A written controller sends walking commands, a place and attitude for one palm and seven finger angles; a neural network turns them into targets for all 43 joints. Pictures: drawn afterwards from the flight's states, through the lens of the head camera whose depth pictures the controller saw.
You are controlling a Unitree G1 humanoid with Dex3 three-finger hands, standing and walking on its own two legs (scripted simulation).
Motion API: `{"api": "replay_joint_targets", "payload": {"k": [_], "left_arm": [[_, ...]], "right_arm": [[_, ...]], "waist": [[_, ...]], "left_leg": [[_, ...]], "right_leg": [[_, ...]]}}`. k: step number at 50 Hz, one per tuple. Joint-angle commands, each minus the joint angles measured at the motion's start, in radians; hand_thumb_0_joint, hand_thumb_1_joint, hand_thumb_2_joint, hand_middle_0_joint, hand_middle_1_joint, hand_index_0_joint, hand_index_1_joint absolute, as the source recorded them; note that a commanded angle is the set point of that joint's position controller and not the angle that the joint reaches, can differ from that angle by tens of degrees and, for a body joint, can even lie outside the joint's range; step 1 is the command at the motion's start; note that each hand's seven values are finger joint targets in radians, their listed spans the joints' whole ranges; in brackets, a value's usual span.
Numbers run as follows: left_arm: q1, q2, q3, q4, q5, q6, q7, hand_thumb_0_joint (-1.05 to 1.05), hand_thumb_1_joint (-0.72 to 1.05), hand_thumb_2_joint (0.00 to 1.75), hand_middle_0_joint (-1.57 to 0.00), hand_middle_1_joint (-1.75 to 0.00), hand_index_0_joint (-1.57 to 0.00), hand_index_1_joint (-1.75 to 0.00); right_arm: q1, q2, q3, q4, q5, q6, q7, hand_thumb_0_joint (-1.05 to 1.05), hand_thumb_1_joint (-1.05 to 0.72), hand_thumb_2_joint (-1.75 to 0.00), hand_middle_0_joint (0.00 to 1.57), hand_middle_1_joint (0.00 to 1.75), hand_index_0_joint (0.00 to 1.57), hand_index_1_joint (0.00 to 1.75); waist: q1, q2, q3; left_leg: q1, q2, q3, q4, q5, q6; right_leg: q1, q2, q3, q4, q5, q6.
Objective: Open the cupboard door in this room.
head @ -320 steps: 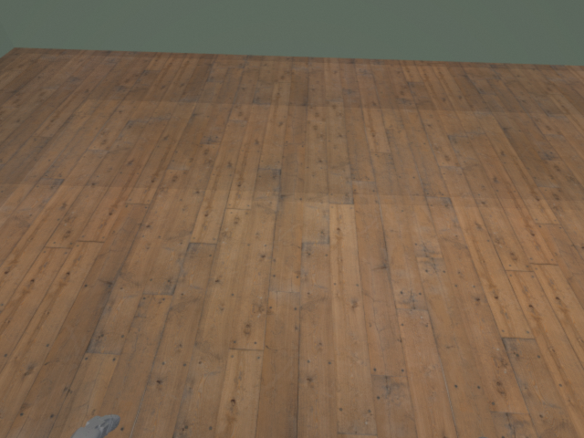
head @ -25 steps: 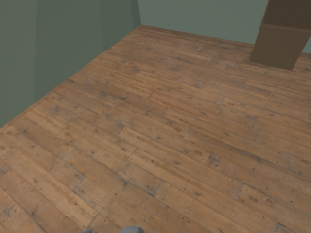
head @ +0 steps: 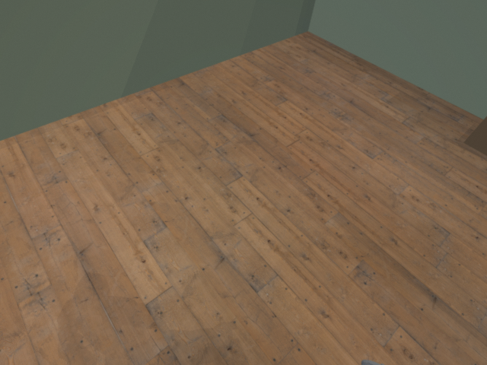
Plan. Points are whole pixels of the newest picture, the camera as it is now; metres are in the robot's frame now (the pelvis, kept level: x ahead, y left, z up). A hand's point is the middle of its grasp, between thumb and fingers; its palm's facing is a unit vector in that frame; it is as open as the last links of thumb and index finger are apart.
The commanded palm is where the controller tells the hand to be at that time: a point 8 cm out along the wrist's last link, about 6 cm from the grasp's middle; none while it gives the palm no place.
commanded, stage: turn or walk to find it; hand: left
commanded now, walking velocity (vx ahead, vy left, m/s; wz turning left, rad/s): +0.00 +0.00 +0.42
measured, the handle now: out of the picture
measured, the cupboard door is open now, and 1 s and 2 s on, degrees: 0 0 0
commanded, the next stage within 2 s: none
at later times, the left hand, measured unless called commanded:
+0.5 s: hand out of the picture +0.05 +0.16 -0.14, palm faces +0.17 -0.94 -0.28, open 7.4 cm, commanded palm none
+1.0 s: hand out of the picture -0.15 +0.19 -0.18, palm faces +0.45 -0.86 -0.24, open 7.4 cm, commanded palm none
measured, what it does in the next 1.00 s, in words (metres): steps on the spot, turning left: right foot, then left foot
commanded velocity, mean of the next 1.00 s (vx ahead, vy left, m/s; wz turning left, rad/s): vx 0.00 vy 0.00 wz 0.42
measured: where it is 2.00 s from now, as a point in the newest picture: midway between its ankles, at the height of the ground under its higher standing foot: outside the picture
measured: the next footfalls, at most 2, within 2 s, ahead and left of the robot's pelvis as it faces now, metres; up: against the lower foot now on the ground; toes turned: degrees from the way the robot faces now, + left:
right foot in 0.40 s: +0.02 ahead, -0.13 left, +0.00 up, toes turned +5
left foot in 0.90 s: -0.07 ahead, +0.10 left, +0.00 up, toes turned +26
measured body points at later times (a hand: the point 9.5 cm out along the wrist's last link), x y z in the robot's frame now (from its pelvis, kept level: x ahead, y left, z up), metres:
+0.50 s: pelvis -0.03 -0.04 +0.00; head -0.01 -0.08 +0.45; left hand +0.04 +0.21 -0.11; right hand +0.02 -0.29 -0.17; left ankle -0.04 +0.09 -0.69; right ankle -0.02 -0.13 -0.73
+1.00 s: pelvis -0.08 -0.01 +0.00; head -0.06 +0.02 +0.45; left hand -0.17 +0.24 -0.16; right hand +0.12 -0.20 -0.13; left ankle -0.11 +0.08 -0.73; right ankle -0.04 -0.14 -0.69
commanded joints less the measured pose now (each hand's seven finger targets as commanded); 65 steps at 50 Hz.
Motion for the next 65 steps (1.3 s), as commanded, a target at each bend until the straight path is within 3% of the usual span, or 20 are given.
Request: {"api": "replay_joint_targets", "payload": {"k": [1, 12, 18, 19, 20, 21, 22, 23, 24, 26, 38, 41, 43, 44, 45, 46, 48, 52, 60, 65], "left_arm": [[-0.032, 0.071, 0.020, -0.088, 0.000, -0.042, -0.009, 0.00, 0.90, 0.90, -0.20, -0.30, -0.20, -0.30], [-0.132, 0.038, 0.009, -0.153, -0.009, -0.045, 0.003, 0.00, 0.90, 0.90, -0.20, -0.30, -0.20, -0.30], [-0.033, 0.038, 0.010, -0.140, -0.019, -0.066, 0.010, 0.00, 0.90, 0.90, -0.20, -0.30, -0.20, -0.30], [-0.004, 0.068, 0.016, -0.135, -0.015, -0.075, 0.014, 0.00, 0.90, 0.90, -0.20, -0.30, -0.20, -0.30], [0.020, 0.154, 0.032, -0.135, 0.001, -0.086, 0.023, 0.00, 0.90, 0.90, -0.20, -0.30, -0.20, -0.30], [0.009, 0.198, 0.036, -0.148, 0.002, -0.082, 0.024, 0.00, 0.90, 0.90, -0.20, -0.30, -0.20, -0.30], [-0.037, 0.161, 0.031, -0.163, -0.005, -0.080, 0.026, 0.00, 0.90, 0.90, -0.20, -0.30, -0.20, -0.30], [-0.107, 0.127, 0.030, -0.178, -0.008, -0.084, 0.027, 0.00, 0.90, 0.90, -0.20, -0.30, -0.20, -0.30], [-0.145, 0.108, 0.020, -0.184, -0.009, -0.083, 0.023, 0.00, 0.90, 0.90, -0.20, -0.30, -0.20, -0.30], [-0.155, 0.065, 0.007, -0.187, -0.010, -0.091, 0.020, 0.00, 0.90, 0.90, -0.20, -0.30, -0.20, -0.30], [0.013, 0.132, 0.029, -0.110, 0.009, -0.086, 0.017, 0.00, 0.90, 0.90, -0.20, -0.30, -0.20, -0.30], [0.000, 0.152, 0.037, -0.101, 0.009, -0.081, 0.015, 0.00, 0.90, 0.90, -0.20, -0.30, -0.20, -0.30], [-0.020, 0.148, 0.035, -0.096, -0.003, -0.073, 0.012, 0.00, 0.90, 0.90, -0.20, -0.30, -0.20, -0.30], [-0.013, 0.114, 0.029, -0.109, -0.012, -0.065, 0.009, 0.00, 0.90, 0.90, -0.20, -0.30, -0.20, -0.30], [-0.024, 0.047, 0.012, -0.143, -0.015, -0.060, 0.002, 0.00, 0.90, 0.90, -0.20, -0.30, -0.20, -0.30], [-0.081, 0.050, 0.003, -0.161, -0.007, -0.048, 0.008, 0.00, 0.90, 0.90, -0.20, -0.30, -0.20, -0.30], [-0.119, 0.061, 0.016, -0.141, -0.003, -0.034, 0.005, 0.00, 0.90, 0.90, -0.20, -0.30, -0.20, -0.30], [-0.058, 0.066, 0.017, -0.102, -0.002, -0.041, -0.009, 0.00, 0.90, 0.90, -0.20, -0.30, -0.20, -0.30], [-0.126, 0.044, 0.008, -0.148, -0.009, -0.046, 0.001, 0.00, 0.90, 0.90, -0.20, -0.30, -0.20, -0.30], [-0.073, 0.036, 0.006, -0.147, -0.016, -0.057, 0.006, 0.00, 0.90, 0.90, -0.20, -0.30, -0.20, -0.30]], "right_arm": [[0.036, -0.194, -0.046, -0.052, 0.005, -0.014, -0.025, 0.00, -0.90, -0.90, 0.20, 0.30, 0.20, 0.30], [0.127, -0.194, -0.064, -0.041, -0.005, -0.008, -0.020, 0.00, -0.90, -0.90, 0.20, 0.30, 0.20, 0.30], [0.096, -0.185, -0.072, -0.053, 0.000, -0.001, -0.014, 0.00, -0.90, -0.90, 0.20, 0.30, 0.20, 0.30], [0.101, -0.156, -0.070, -0.056, 0.007, -0.002, -0.010, 0.00, -0.90, -0.90, 0.20, 0.30, 0.20, 0.30], [0.116, -0.094, -0.061, -0.069, 0.015, -0.002, -0.003, 0.00, -0.90, -0.90, 0.20, 0.30, 0.20, 0.30], [0.086, -0.099, -0.064, -0.090, 0.006, 0.003, -0.006, 0.00, -0.90, -0.90, 0.20, 0.30, 0.20, 0.30], [0.094, -0.134, -0.074, -0.069, -0.004, 0.018, -0.004, 0.00, -0.90, -0.90, 0.20, 0.30, 0.20, 0.30], [0.123, -0.131, -0.077, -0.046, -0.007, 0.031, 0.001, 0.00, -0.90, -0.90, 0.20, 0.30, 0.20, 0.30], [0.139, -0.124, -0.081, -0.022, -0.007, 0.037, 0.005, 0.00, -0.90, -0.90, 0.20, 0.30, 0.20, 0.30], [0.179, -0.104, -0.074, 0.002, -0.007, 0.038, 0.012, 0.00, -0.90, -0.90, 0.20, 0.30, 0.20, 0.30], [0.030, -0.076, -0.045, -0.028, 0.007, 0.027, 0.008, 0.00, -0.90, -0.90, 0.20, 0.30, 0.20, 0.30], [0.063, -0.075, -0.039, -0.030, 0.014, 0.013, 0.004, 0.00, -0.90, -0.90, 0.20, 0.30, 0.20, 0.30], [0.119, -0.099, -0.042, -0.016, 0.011, 0.002, 0.004, 0.00, -0.90, -0.90, 0.20, 0.30, 0.20, 0.30], [0.153, -0.158, -0.054, -0.011, 0.007, -0.009, 0.003, 0.00, -0.90, -0.90, 0.20, 0.30, 0.20, 0.30], [0.178, -0.251, -0.074, -0.018, 0.002, -0.012, -0.001, 0.00, -0.90, -0.90, 0.20, 0.30, 0.20, 0.30], [0.209, -0.283, -0.080, -0.008, 0.000, -0.001, -0.006, 0.00, -0.90, -0.90, 0.20, 0.30, 0.20, 0.30], [0.120, -0.229, -0.065, -0.019, -0.004, -0.004, -0.021, 0.00, -0.90, -0.90, 0.20, 0.30, 0.20, 0.30], [0.048, -0.194, -0.048, -0.051, 0.002, -0.014, -0.023, 0.00, -0.90, -0.90, 0.20, 0.30, 0.20, 0.30], [0.118, -0.203, -0.065, -0.044, -0.003, -0.008, -0.019, 0.00, -0.90, -0.90, 0.20, 0.30, 0.20, 0.30], [0.088, -0.201, -0.070, -0.056, -0.006, 0.000, -0.014, 0.00, -0.90, -0.90, 0.20, 0.30, 0.20, 0.30]], "waist": [[-0.041, 0.191, -0.043], [-0.083, 0.195, -0.075], [-0.026, 0.182, -0.134], [-0.013, 0.098, -0.147], [-0.002, -0.135, -0.157], [0.009, -0.241, -0.102], [-0.012, -0.122, -0.082], [-0.046, -0.165, -0.037], [-0.064, -0.111, 0.003], [-0.083, -0.080, 0.011], [0.004, -0.122, -0.047], [-0.013, -0.146, -0.094], [-0.054, -0.084, -0.122], [-0.075, 0.062, -0.148], [-0.088, 0.358, -0.128], [-0.116, 0.314, -0.119], [-0.089, 0.298, -0.036], [-0.049, 0.196, -0.043], [-0.086, 0.190, -0.076], [-0.055, 0.209, -0.092]], "left_leg": [[0.102, 0.232, -0.226, -0.259, 0.409, 0.076], [0.110, 0.240, -0.364, -0.238, 0.361, 0.133], [-0.035, 0.170, -0.379, -0.136, 0.366, 0.078], [-0.130, 0.118, -0.341, -0.076, 0.256, 0.029], [-0.322, -0.001, -0.207, 0.107, -0.004, -0.042], [-0.367, -0.064, -0.115, 0.323, -0.266, -0.075], [-0.332, -0.024, -0.162, 0.484, -0.232, -0.072], [-0.334, -0.004, -0.173, 0.559, -0.180, -0.074], [-0.327, 0.000, -0.149, 0.625, -0.126, -0.082], [-0.331, 0.015, -0.118, 0.658, -0.049, -0.099], [-0.220, 0.045, -0.011, 0.298, -0.166, -0.120], [-0.117, 0.034, 0.023, 0.119, -0.127, -0.104], [0.053, 0.031, 0.029, -0.103, 0.090, -0.089], [0.186, 0.122, -0.084, -0.185, 0.221, -0.055], [0.267, 0.356, -0.380, -0.220, 0.510, 0.039], [0.178, 0.424, -0.402, -0.228, 0.571, 0.133], [0.061, 0.331, -0.344, -0.271, 0.348, 0.118], [0.076, 0.233, -0.242, -0.257, 0.369, 0.087], [0.126, 0.247, -0.342, -0.230, 0.384, 0.131], [0.027, 0.214, -0.381, -0.187, 0.397, 0.114]], "right_leg": [[-0.140, -0.001, 0.083, 0.153, 0.100, 0.029], [-0.058, 0.042, 0.094, -0.105, 0.025, 0.035], [0.241, 0.082, 0.070, -0.503, 0.220, 0.009], [0.368, 0.029, 0.114, -0.627, 0.285, -0.004], [0.501, -0.196, 0.335, -0.702, 0.295, -0.072], [0.372, -0.369, 0.463, -0.724, 0.381, -0.181], [0.258, -0.347, 0.398, -0.736, 0.299, -0.215], [0.187, -0.288, 0.341, -0.761, 0.216, -0.192], [0.156, -0.236, 0.283, -0.754, 0.206, -0.166], [0.183, -0.172, 0.164, -0.710, 0.354, -0.138], [0.325, -0.240, 0.093, -0.611, 0.614, -0.197], [0.329, -0.250, 0.067, -0.536, 0.671, -0.182], [0.248, -0.212, 0.001, -0.433, 0.589, -0.110], [0.119, -0.150, -0.049, -0.290, 0.420, -0.054], [-0.131, -0.022, -0.073, -0.093, -0.066, 0.018], [-0.116, -0.004, 0.013, 0.035, -0.176, 0.013], [-0.131, -0.020, 0.078, 0.117, -0.058, 0.010], [-0.117, 0.004, 0.081, 0.135, 0.086, 0.026], [-0.076, 0.037, 0.090, -0.076, 0.022, 0.035], [0.096, 0.079, 0.073, -0.310, 0.075, 0.016]]}}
